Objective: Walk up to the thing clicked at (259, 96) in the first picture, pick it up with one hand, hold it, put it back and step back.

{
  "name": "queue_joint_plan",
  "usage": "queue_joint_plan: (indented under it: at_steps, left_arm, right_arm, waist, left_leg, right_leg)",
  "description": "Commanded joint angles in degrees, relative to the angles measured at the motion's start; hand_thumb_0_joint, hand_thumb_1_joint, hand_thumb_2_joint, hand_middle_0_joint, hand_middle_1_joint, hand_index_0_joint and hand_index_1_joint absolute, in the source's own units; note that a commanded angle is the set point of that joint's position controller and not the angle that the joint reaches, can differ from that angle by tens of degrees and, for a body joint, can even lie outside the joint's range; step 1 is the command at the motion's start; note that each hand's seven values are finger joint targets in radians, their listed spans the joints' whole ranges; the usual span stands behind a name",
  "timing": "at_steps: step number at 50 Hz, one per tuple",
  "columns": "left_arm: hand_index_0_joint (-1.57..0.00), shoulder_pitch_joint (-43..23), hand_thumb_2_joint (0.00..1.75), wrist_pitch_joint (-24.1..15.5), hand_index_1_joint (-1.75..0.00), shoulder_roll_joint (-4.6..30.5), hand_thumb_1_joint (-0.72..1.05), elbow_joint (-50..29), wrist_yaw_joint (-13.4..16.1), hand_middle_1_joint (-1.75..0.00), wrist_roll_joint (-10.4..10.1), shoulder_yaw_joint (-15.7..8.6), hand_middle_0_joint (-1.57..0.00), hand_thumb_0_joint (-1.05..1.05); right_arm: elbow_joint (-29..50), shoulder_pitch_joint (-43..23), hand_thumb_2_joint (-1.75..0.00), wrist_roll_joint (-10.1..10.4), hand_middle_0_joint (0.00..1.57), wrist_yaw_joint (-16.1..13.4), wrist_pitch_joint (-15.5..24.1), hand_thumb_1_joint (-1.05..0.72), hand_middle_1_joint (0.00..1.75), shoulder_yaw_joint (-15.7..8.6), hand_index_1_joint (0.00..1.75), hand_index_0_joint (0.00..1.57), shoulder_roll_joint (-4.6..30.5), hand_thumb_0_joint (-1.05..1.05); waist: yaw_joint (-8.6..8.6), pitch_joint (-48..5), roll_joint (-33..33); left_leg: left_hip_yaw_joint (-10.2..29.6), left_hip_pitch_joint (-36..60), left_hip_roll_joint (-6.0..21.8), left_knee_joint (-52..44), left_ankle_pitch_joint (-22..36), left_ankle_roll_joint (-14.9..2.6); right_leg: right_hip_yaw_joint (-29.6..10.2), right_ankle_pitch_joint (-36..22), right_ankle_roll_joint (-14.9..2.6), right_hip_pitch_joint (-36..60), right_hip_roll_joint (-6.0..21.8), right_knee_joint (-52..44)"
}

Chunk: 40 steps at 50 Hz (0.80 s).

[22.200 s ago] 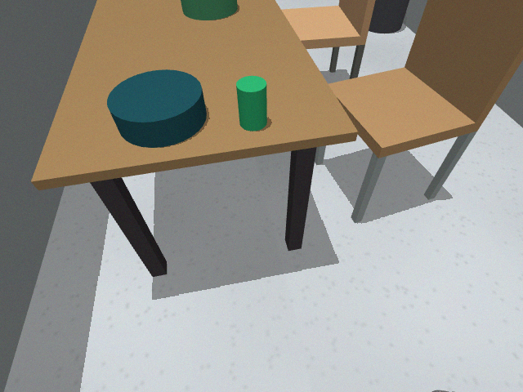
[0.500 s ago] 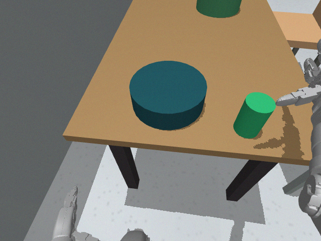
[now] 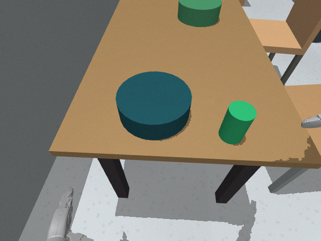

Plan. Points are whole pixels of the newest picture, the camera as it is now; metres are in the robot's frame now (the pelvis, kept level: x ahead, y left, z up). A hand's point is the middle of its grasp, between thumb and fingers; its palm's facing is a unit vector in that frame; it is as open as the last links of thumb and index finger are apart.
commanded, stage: sink last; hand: right
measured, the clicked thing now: (235, 123) +0.42 -0.20 +0.02
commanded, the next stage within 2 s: home in 0.84 s
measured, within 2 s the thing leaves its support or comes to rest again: neither
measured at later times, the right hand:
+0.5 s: hand (310, 207) +0.16 -0.24 +0.11, palm faces +0.36 +0.85 -0.38, open 17.6 cm
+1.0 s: hand out of the picture +0.15 -0.26 +0.13, palm faces +0.41 +0.80 -0.43, open 17.4 cm
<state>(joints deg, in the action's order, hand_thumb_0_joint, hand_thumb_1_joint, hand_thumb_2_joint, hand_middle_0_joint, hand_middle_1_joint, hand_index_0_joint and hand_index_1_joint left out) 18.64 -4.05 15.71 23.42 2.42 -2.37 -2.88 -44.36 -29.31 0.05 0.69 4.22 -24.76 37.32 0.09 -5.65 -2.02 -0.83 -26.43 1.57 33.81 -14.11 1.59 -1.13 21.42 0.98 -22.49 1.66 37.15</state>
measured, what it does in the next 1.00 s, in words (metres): stands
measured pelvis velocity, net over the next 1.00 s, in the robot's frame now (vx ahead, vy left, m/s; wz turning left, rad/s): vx -0.03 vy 0.02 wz -0.03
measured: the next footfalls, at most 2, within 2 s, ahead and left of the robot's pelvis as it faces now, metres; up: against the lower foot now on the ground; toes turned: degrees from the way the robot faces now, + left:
none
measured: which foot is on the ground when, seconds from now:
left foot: down 0.00-1.00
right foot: down 0.00-1.00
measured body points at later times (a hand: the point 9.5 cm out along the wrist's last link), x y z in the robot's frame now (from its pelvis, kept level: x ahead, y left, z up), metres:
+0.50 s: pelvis -0.01 +0.01 +0.01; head -0.02 +0.03 +0.45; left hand +0.17 +0.26 -0.06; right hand +0.14 -0.29 +0.13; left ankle +0.03 +0.14 -0.72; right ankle -0.03 -0.13 -0.72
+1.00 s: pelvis -0.03 +0.02 +0.01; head -0.04 +0.04 +0.46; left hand +0.14 +0.28 -0.06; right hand +0.13 -0.30 +0.16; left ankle +0.03 +0.14 -0.72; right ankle -0.03 -0.13 -0.72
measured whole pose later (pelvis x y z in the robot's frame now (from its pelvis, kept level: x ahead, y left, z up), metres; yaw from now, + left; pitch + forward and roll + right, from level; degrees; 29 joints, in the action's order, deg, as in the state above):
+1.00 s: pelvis -0.03 +0.02 +0.01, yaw -2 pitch -3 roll +0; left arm 17.0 -7.9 13.2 30.7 3.2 -0.9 -9.8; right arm 10.0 26.1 2.9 -1.2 15.5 -20.7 19.1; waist -2.5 1.4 -2.7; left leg -2.0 -14.7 2.6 29.9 -11.8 0.9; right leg -2.3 16.6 1.6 -9.9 0.7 29.8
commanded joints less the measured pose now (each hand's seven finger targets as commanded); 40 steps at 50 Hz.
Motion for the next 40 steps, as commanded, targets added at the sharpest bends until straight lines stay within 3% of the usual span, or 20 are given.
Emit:
queue_joint_plan:
  at_steps: [1,2,3,4,6,7,8,9,10,12,16,18,20,22,24,29,31,34,37,40]
  left_arm:
    - [-0.05,6.84,0.06,-2.64,-0.05,8.35,-0.55,-9.11,-0.07,-0.04,-1.05,-6.19,-0.05,0.0]
    - [-0.05,6.83,0.06,-2.13,-0.04,7.15,-0.54,-7.8,-0.66,-0.04,-1.43,-6.56,-0.05,0.0]
    - [-0.05,7.19,0.05,-1.3,-0.04,7.0,-0.54,-6.22,-0.98,-0.04,-1.74,-7.45,-0.05,0.0]
    - [-0.05,6.19,0.05,-0.6,-0.04,5.64,-0.54,-4.77,-1.57,-0.04,-2.13,-6.66,-0.05,0.0]
    - [-0.05,3.99,0.06,0.18,-0.05,3.8,-0.55,-4.22,-2.58,-0.04,-2.41,-5.62,-0.05,0.0]
    - [-0.05,2.0,0.06,0.05,-0.05,3.16,-0.55,-5.65,-2.99,-0.05,-2.31,-4.95,-0.05,0.0]
    - [-0.05,0.98,0.07,-0.1,-0.05,2.28,-0.55,-5.5,-3.02,-0.05,-2.11,-4.72,-0.05,0.0]
    - [-0.05,-0.72,0.06,-0.12,-0.05,3.62,-0.55,-7.48,-2.62,-0.05,-1.83,-5.92,-0.05,0.0]
    - [-0.05,-3.13,0.06,-0.39,-0.05,6.06,-0.54,-9.83,-2.08,-0.05,-1.56,-7.62,-0.05,0.0]
    - [-0.05,-3.86,0.05,-0.57,-0.04,9.09,-0.53,-10.01,-0.6,-0.05,-0.84,-10.74,-0.05,0.0]
    - [-0.05,-5.82,0.05,-1.37,-0.04,8.37,-0.53,-11.41,1.61,-0.05,0.2,-11.19,-0.05,0.0]
    - [-0.05,-5.07,0.04,-1.47,-0.03,4.73,-0.53,-11.2,1.55,-0.04,0.42,-7.92,-0.05,0.0]
    - [-0.06,-1.81,0.04,-1.23,-0.04,1.3,-0.53,-8.5,1.14,-0.05,0.29,-5.29,-0.05,0.0]
    - [-0.06,-0.5,0.03,-0.98,-0.04,1.71,-0.52,-7.02,1.3,-0.04,0.3,-6.44,-0.05,0.0]
    - [-0.06,-2.26,0.03,-1.45,-0.03,5.81,-0.52,-6.11,1.99,-0.05,0.57,-10.77,-0.05,0.0]
    - [-0.06,-3.27,0.01,-4.1,-0.02,6.46,-0.5,-4.52,2.75,-0.04,0.94,-11.78,-0.04,0.0]
    - [-0.06,-1.76,0.02,-4.74,-0.02,1.42,-0.5,0.3,1.99,-0.04,1.13,-7.78,-0.04,0.0]
    - [-0.06,-7.34,0.03,-6.13,-0.03,-0.44,-0.52,-5.97,1.42,-0.04,1.38,-4.14,-0.04,0.0]
    - [-0.06,-6.8,0.04,-6.4,-0.04,1.8,-0.52,-3.3,1.53,-0.05,1.55,-6.1,-0.05,0.0]
    - [-0.05,-8.11,0.06,-7.23,-0.05,7.38,-0.54,-4.53,2.05,-0.05,1.91,-10.63,-0.05,0.0]
  right_arm:
    - [24.21,6.19,-0.05,2.28,0.06,0.43,1.58,0.56,0.05,0.44,0.05,0.05,8.23,0.0]
    - [31.91,8.91,-0.05,3.0,0.06,0.84,1.27,0.55,0.05,2.12,0.05,0.05,5.56,0.0]
    - [37.94,11.58,-0.05,3.64,0.06,0.95,0.73,0.55,0.05,1.36,0.05,0.05,5.37,0.0]
    - [42.99,15.81,-0.05,4.11,0.06,0.75,0.19,0.55,0.05,-0.89,0.05,0.05,6.78,0.0]
    - [55.47,19.66,-0.05,4.84,0.06,0.42,0.04,0.57,0.05,-1.33,0.05,0.05,5.02,0.0]
    - [61.81,20.88,-0.04,4.93,0.06,0.16,0.6,0.57,0.05,-0.91,0.05,0.05,3.76,0.0]
    - [67.79,22.21,-0.04,4.91,0.06,-0.34,1.43,0.58,0.05,-2.89,0.05,0.05,4.6,0.0]
    - [70.58,25.38,-0.04,5.01,0.06,-1.01,1.83,0.58,0.05,-3.29,0.05,0.05,4.08,0.0]
    - [73.26,28.89,-0.04,5.21,0.06,-1.89,2.04,0.59,0.05,-6.03,0.05,0.05,5.72,0.0]
    - [77.87,34.76,-0.04,5.25,0.06,-3.23,2.57,0.59,0.05,-6.56,0.05,0.05,4.61,0.0]
    - [75.27,51.54,-0.04,4.9,0.06,-4.24,3.0,0.57,0.05,-0.05,0.05,0.05,-6.95,0.0]
    - [74.54,54.74,-0.04,4.36,0.05,-3.78,3.54,0.58,0.05,3.92,0.05,0.05,-11.56,0.0]
    - [70.68,61.23,-0.04,4.24,0.05,-3.29,3.9,0.56,0.05,5.33,0.05,0.05,-14.19,0.0]
    - [73.33,56.3,-0.04,4.04,0.05,-2.96,4.69,0.58,0.06,4.03,0.06,0.05,-11.92,0.0]
    - [75.36,51.89,-0.04,3.91,0.05,-3.15,5.64,0.58,0.05,1.2,0.05,0.05,-8.29,0.0]
    - [74.32,50.27,-0.03,4.03,0.05,-3.86,7.45,0.6,0.06,-2.09,0.06,0.05,-5.91,0.0]
    - [70.64,52.98,-0.03,3.79,0.05,-3.67,8.02,0.6,0.06,-1.59,0.06,0.05,-7.54,0.0]
    - [71.84,51.92,-0.04,3.54,0.05,-3.61,10.13,0.59,0.06,-2.2,0.06,0.05,-6.99,0.0]
    - [71.35,53.25,-0.04,3.29,0.05,-3.55,11.27,0.57,0.06,-1.47,0.06,0.05,-7.23,0.0]
    - [71.1,52.25,-0.04,3.19,0.05,-3.63,11.95,0.55,0.05,-2.38,0.05,0.05,-6.58,0.0]
  waist:
    - [-0.64,-11.9,-1.91]
    - [-1.03,-10.25,-5.12]
    - [-0.83,-8.69,-5.12]
    - [-2.43,-4.86,-6.74]
    - [-2.08,-0.88,-6.55]
    - [-1.97,-0.23,-7.1]
    - [-2.69,-1.32,-8.39]
    - [-2.0,-1.72,-7.85]
    - [-3.06,-3.8,-7.03]
    - [-2.8,-6.26,-7.06]
    - [-2.48,-5.61,-2.29]
    - [-2.37,-2.8,0.71]
    - [-3.3,1.92,2.75]
    - [-1.75,2.64,3.31]
    - [-0.94,4.29,2.2]
    - [-1.02,6.72,0.02]
    - [-2.22,8.3,-2.15]
    - [-3.53,3.36,2.08]
    - [-4.35,3.02,0.42]
    - [-3.12,2.02,0.86]
  left_leg:
    - [-3.95,12.37,-2.27,-1.35,19.18,-2.94]
    - [-3.74,11.74,-2.18,-1.88,18.01,-2.92]
    - [-3.87,10.61,-2.45,-2.5,16.9,-2.93]
    - [-3.98,11.08,-2.34,-3.36,14.8,-3.05]
    - [-3.94,11.62,-2.13,-4.68,11.68,-2.89]
    - [-3.93,12.06,-2.04,-5.08,9.8,-2.8]
    - [-3.63,13.04,-1.74,-5.19,9.98,-2.82]
    - [-3.69,13.62,-1.9,-5.16,9.65,-2.84]
    - [-3.62,15.24,-1.89,-4.94,9.84,-2.78]
    - [-3.44,16.96,-1.74,-4.44,11.51,-2.64]
    - [-3.82,18.28,-1.44,-4.27,11.65,-2.27]
    - [-4.16,17.23,-1.22,-4.42,10.22,-2.13]
    - [-4.58,16.24,-1.22,-5.31,7.18,-1.92]
    - [-4.32,13.98,-1.02,-6.03,5.01,-1.4]
    - [-3.72,11.96,-0.3,-7.13,1.16,-1.06]
    - [-2.75,10.93,0.54,-9.01,-5.85,-0.92]
    - [-2.28,11.23,0.98,-9.42,-6.41,-0.99]
    - [-1.71,15.15,1.34,-9.57,-4.88,-0.75]
    - [-2.59,16.19,0.95,-8.5,-0.42,-1.04]
    - [-2.91,16.28,0.62,-9.04,-0.23,-1.09]
  right_leg:
    - [2.43,-32.58,0.49,7.43,-0.39,-5.58]
    - [2.91,-31.84,0.49,8.04,-0.52,-6.08]
    - [2.86,-31.02,0.39,8.22,-0.36,-6.75]
    - [3.12,-27.95,0.32,6.04,-0.58,-7.72]
    - [3.25,-20.46,-0.18,3.75,-0.76,-9.52]
    - [3.07,-18.02,-0.22,3.35,-0.67,-10.35]
    - [3.14,-17.74,-0.21,4.28,-0.93,-10.27]
    - [2.66,-17.97,-0.19,4.65,-0.76,-10.5]
    - [2.29,-18.42,-0.17,5.0,-0.79,-10.13]
    - [1.91,-20.86,-0.03,7.08,-0.89,-9.56]
    - [1.55,-21.77,-0.43,7.56,-0.92,-8.37]
    - [1.83,-18.65,-0.72,6.59,-1.06,-8.68]
    - [2.09,-15.44,-1.0,4.48,-1.08,-9.59]
    - [2.36,-12.04,-1.49,5.11,-1.41,-10.22]
    - [2.61,-7.04,-1.81,5.32,-2.24,-11.4]
    - [2.62,-0.92,-2.19,4.11,-3.01,-12.28]
    - [2.97,-1.0,-1.98,3.17,-3.57,-11.96]
    - [3.05,-4.19,-1.83,3.56,-3.44,-10.88]
    - [2.87,-6.88,-1.59,4.34,-3.41,-11.58]
    - [2.64,-6.71,-1.55,6.49,-3.24,-12.38]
